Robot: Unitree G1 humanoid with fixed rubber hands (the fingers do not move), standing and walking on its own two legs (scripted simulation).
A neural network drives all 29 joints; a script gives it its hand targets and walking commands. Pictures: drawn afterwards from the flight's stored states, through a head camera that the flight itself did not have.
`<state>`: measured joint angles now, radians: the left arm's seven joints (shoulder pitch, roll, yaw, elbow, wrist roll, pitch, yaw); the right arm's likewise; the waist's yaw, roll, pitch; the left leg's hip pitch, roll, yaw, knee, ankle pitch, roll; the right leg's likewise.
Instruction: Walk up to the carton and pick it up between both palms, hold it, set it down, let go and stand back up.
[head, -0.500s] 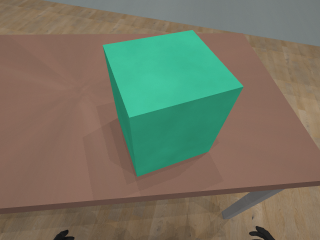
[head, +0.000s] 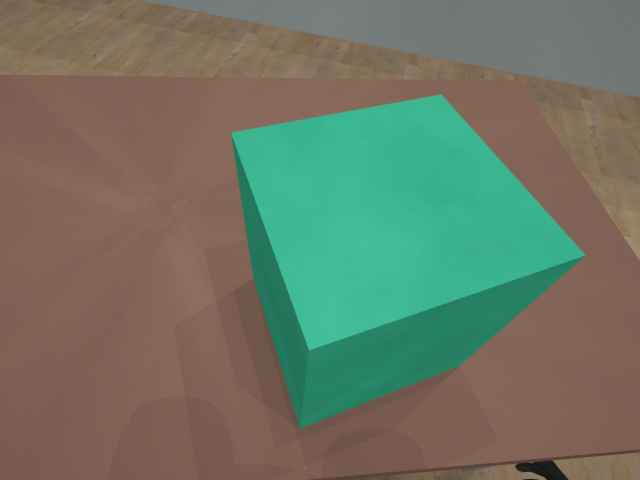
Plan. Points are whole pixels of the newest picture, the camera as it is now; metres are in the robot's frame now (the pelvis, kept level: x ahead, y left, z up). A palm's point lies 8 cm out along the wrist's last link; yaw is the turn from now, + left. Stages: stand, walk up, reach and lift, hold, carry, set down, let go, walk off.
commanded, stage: stand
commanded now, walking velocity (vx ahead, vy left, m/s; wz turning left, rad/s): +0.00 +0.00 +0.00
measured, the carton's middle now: (366, 270) +0.31 -0.02 +0.12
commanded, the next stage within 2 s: none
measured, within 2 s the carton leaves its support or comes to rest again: neither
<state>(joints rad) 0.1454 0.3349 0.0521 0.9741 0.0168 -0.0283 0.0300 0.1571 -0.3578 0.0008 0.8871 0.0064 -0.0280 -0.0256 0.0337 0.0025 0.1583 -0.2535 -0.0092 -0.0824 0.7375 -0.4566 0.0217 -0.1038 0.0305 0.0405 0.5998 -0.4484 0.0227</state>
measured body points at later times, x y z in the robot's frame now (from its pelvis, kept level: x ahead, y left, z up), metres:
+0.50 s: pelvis +0.06 +0.02 +0.00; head +0.13 +0.05 +0.44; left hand +0.10 +0.32 -0.16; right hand +0.15 -0.28 -0.12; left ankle +0.08 +0.12 -0.72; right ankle +0.07 -0.13 -0.71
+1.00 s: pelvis +0.04 +0.01 +0.02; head +0.04 +0.01 +0.47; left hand +0.10 +0.29 -0.12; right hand +0.15 -0.28 -0.10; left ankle +0.08 +0.12 -0.72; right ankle +0.06 -0.12 -0.72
